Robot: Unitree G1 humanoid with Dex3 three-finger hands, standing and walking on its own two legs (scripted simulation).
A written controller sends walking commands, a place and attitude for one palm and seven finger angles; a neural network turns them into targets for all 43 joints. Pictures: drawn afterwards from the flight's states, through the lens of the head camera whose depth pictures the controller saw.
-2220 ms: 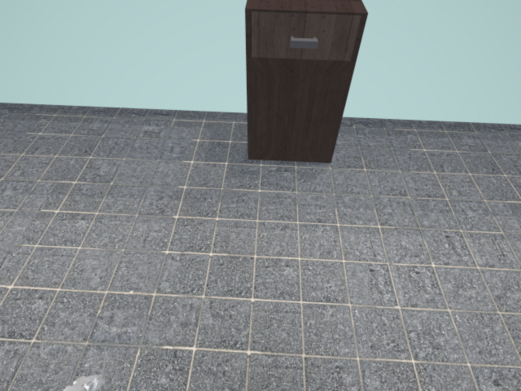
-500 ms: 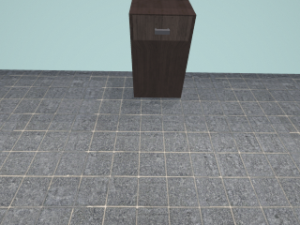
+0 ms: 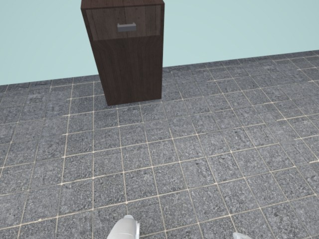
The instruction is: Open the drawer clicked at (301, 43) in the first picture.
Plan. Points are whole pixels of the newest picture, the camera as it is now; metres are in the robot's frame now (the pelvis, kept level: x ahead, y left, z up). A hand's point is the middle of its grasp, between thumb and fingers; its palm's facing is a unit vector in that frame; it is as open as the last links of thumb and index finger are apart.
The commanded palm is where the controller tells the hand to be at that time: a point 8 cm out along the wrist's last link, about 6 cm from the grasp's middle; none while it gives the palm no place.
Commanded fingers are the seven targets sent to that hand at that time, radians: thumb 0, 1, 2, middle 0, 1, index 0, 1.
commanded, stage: walk to a spot facing it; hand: left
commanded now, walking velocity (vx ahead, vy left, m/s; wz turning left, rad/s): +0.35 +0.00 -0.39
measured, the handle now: (126, 26) +1.23 +0.34 -0.08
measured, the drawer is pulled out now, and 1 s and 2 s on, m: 0.00 0.00 0.00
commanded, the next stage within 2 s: turn to face it in 1.12 s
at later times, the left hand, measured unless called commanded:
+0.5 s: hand (112, 165) +0.36 +0.21 -0.15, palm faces -0.27 -0.94 -0.19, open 7.4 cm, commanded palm none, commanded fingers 0.00 0.90 0.90 -0.20 -0.30 -0.20 -0.30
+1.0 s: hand (142, 138) +0.49 +0.12 -0.17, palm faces -0.36 -0.91 -0.22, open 7.2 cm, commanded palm none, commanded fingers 0.00 0.90 0.90 -0.20 -0.30 -0.20 -0.30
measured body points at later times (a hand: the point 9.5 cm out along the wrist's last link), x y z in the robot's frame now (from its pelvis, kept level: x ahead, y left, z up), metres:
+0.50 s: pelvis +0.19 +0.05 +0.00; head +0.21 +0.05 +0.45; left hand +0.37 +0.26 -0.14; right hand +0.07 -0.18 -0.14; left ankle +0.16 +0.15 -0.74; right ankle +0.27 -0.12 -0.68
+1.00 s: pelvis +0.37 -0.05 +0.00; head +0.38 -0.04 +0.45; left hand +0.51 +0.17 -0.15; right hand +0.34 -0.30 -0.14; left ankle +0.51 +0.05 -0.71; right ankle +0.32 -0.12 -0.74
